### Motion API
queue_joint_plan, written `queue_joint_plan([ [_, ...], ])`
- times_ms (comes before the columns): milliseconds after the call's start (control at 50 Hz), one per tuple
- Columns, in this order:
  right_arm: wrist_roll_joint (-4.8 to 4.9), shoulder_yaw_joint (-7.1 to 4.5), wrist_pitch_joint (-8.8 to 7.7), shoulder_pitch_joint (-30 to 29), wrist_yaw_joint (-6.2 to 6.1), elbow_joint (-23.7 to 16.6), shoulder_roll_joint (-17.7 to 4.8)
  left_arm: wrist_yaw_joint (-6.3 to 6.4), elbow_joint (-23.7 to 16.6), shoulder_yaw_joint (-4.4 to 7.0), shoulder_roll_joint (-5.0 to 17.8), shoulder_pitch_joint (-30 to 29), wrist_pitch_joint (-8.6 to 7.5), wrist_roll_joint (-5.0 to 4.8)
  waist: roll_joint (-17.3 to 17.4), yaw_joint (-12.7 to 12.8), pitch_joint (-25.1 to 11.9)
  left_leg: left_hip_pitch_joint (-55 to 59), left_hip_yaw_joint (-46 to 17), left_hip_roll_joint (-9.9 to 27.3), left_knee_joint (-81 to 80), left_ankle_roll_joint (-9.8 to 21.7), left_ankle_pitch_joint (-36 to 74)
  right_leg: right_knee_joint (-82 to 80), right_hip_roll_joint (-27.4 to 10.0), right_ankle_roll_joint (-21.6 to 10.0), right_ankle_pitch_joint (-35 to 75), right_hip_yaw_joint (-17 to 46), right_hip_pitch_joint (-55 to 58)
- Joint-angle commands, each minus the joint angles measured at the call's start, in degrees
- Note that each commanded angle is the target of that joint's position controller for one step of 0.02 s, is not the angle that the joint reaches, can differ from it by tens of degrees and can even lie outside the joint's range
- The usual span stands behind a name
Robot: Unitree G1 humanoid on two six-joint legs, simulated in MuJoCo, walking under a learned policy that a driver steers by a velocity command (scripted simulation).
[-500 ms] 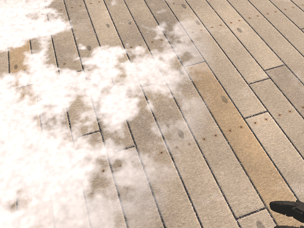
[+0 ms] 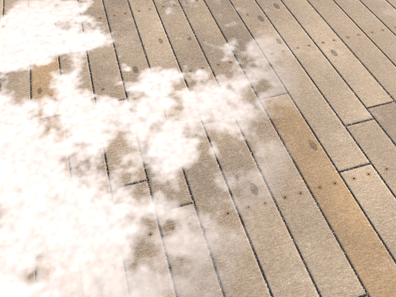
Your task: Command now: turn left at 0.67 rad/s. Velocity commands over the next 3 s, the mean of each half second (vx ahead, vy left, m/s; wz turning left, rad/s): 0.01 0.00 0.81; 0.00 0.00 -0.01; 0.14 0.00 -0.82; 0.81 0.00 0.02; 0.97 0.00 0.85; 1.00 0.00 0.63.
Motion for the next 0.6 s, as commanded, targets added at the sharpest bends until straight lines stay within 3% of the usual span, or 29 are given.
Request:
queue_joint_plan([
  [20,0.13,-1.71,-1.35,-4.2,-0.10,-7.7,-4.6,-0.25,-1.9,4.22,14.3,4.4,-0.75,3.66,-19.0,2.0,-6.9,-15.8,3.4,-2.9,15.1,0.6,-23.4,-12.5,-25.0,-13.4,13.7,23.1,10.6],
  [40,-0.99,-3.32,-1.77,-1.6,0.12,-5.9,-9.7,-0.01,-4.0,3.04,10.3,0.2,-1.22,4.48,-13.4,1.1,-6.2,-15.6,2.9,2.1,27.6,-1.4,-23.5,-11.7,-27.8,-15.6,19.8,20.8,7.5],
  [60,-0.81,-4.08,-1.41,0.7,0.40,-3.9,-10.9,0.58,-5.1,2.06,7.0,-3.7,-1.41,3.79,-9.8,-0.8,-5.7,-14.2,3.8,2.2,33.0,-2.0,-20.0,-10.5,-23.9,-13.1,21.7,14.1,5.9],
  [80,-0.85,-3.94,-0.58,2.8,0.16,-2.3,-9.4,1.04,-5.7,1.60,5.7,-5.9,-1.44,2.67,-8.5,-1.5,-5.3,-14.7,4.7,2.2,36.8,-3.0,-16.5,-9.4,-19.9,-10.6,21.3,8.7,6.3],
  [100,-0.95,-3.50,0.03,3.4,0.20,-2.1,-8.1,1.33,-5.6,1.29,5.2,-6.4,-1.42,1.65,-9.2,-0.9,-4.2,-16.8,5.2,3.0,40.7,-3.9,-13.9,-8.7,-18.9,-10.0,23.7,5.4,6.9],
  [160,-0.24,-2.18,0.31,-1.5,0.96,-5.2,-5.7,2.17,-5.0,1.28,6.1,-2.5,-0.64,2.05,-10.1,2.2,-2.5,-19.9,10.2,5.8,39.1,-6.0,-9.0,-8.9,-17.4,-11.3,27.2,-1.2,8.7],
  [200,-0.34,-1.35,0.11,-4.9,1.64,-7.3,-4.5,2.39,-4.2,1.73,7.5,0.7,-0.02,2.25,-10.2,4.6,-3.1,-20.9,11.5,7.5,33.6,-6.9,-8.5,-8.6,-19.2,-12.4,28.4,-1.8,12.9],
  [240,-0.57,-0.77,0.02,-5.9,2.50,-8.7,-3.7,2.05,-4.0,2.42,9.5,1.4,0.32,2.10,-10.2,5.2,-3.9,-18.8,12.6,8.8,28.7,-6.6,-9.3,-8.4,-20.9,-12.9,29.1,-3.3,14.3],
  [320,-0.71,-0.82,0.54,-5.8,3.55,-9.8,-4.0,0.53,-4.1,3.60,12.0,-0.7,0.06,1.05,-10.7,4.3,-4.4,-10.0,16.5,8.8,19.4,-4.2,-9.7,-7.1,-22.3,-11.7,31.1,-8.6,10.8],
  [400,-0.41,-2.03,2.11,-3.8,4.10,-9.8,-5.3,-1.06,-3.2,4.27,12.0,-1.6,-1.09,-1.23,-11.2,1.9,-5.9,0.2,19.1,6.4,6.7,0.3,-8.2,0.9,-23.2,-7.5,33.3,-12.9,10.0],
  [420,-0.81,-2.82,2.07,0.2,3.67,-8.5,-6.2,-1.24,-2.4,4.02,10.9,-1.1,-1.29,-1.75,-8.7,-0.5,-7.6,8.9,19.0,4.2,-0.5,2.5,-2.8,8.3,-21.0,-5.0,34.4,-15.4,6.2],
  [440,-1.16,-4.57,1.71,6.1,2.50,-7.2,-11.0,-1.58,-1.7,3.48,9.2,1.6,-1.82,-1.06,-0.2,-2.8,-10.9,23.8,11.5,6.5,-5.0,6.2,17.4,20.6,-16.6,-0.4,24.2,-17.7,-5.0],
  [460,-1.56,-5.46,1.06,6.2,1.27,-8.7,-18.2,-1.86,-5.4,1.38,4.0,1.2,-2.19,2.92,18.9,0.3,-13.5,36.3,-11.2,23.4,-0.8,16.0,48.2,39.8,-8.4,4.8,-24.0,-17.0,-26.3],
  [480,-3.35,-4.27,-0.74,5.6,2.08,-10.0,-15.0,-1.45,-5.1,1.97,7.2,-2.2,-2.16,2.54,11.9,-4.2,-22.2,31.9,-17.7,29.4,-4.7,24.6,41.7,48.6,-6.3,5.3,-26.4,-4.6,-28.0],
  [500,-3.30,-3.12,-1.84,3.8,2.47,-9.1,-12.3,-0.96,-5.1,2.50,9.6,-5.4,-1.62,0.53,5.6,-4.0,-18.0,27.7,-10.4,26.3,-6.2,22.0,34.2,49.4,-8.0,4.1,-21.8,-2.9,-27.7],
  [520,-2.18,-2.55,-2.32,0.6,2.06,-8.1,-10.3,-0.25,-4.9,2.37,8.9,-5.3,-1.16,0.26,3.7,-1.7,-13.2,23.4,-5.9,22.4,-6.7,18.0,25.9,45.4,-9.2,3.2,-16.6,-2.9,-28.1],
  [540,-1.32,-1.82,-2.24,-2.3,1.61,-8.2,-8.5,0.51,-3.9,2.37,8.9,-4.6,-0.61,0.93,1.9,-0.4,-10.8,19.8,-3.5,20.0,-7.2,15.4,21.9,42.2,-9.8,3.2,-12.6,-2.7,-26.9],
  [560,-1.36,-1.40,-2.12,-4.9,1.22,-8.4,-8.4,0.79,-3.4,2.56,9.2,-2.7,-0.10,1.37,2.6,1.5,-9.9,15.1,-1.2,18.5,-7.9,14.7,22.4,41.4,-9.0,3.6,-9.1,-3.4,-22.9],
  [600,-2.44,-0.87,-2.44,-6.3,0.83,-8.3,-8.0,0.70,-2.0,2.36,8.4,0.7,0.27,1.26,3.4,3.0,-10.7,12.4,0.9,17.2,-9.0,14.8,23.8,39.8,-7.6,4.2,-5.2,-4.0,-18.5],
])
